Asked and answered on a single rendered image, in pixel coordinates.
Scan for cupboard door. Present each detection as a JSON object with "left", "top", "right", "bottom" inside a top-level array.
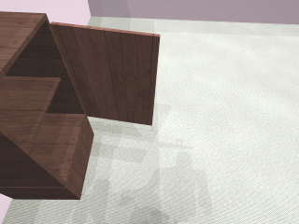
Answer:
[{"left": 50, "top": 21, "right": 161, "bottom": 126}]

